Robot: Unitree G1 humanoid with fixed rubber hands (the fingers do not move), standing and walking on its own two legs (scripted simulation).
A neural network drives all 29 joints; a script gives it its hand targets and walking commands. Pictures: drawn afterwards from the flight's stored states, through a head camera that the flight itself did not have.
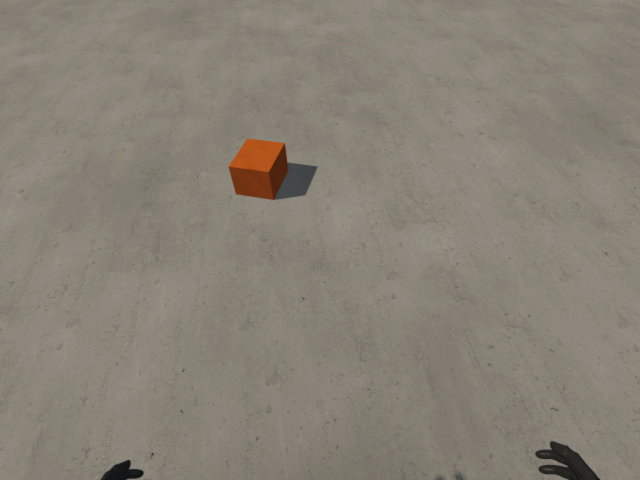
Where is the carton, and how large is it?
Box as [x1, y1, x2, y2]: [229, 139, 287, 199]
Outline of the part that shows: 247,139 229,165 235,192 237,194 273,199 287,172 284,143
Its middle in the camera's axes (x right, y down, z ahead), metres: -0.28 -0.36 +1.85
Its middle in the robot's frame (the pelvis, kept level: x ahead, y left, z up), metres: +1.56 +0.35 -0.66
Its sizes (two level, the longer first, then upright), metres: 0.224 0.192 0.164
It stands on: the floor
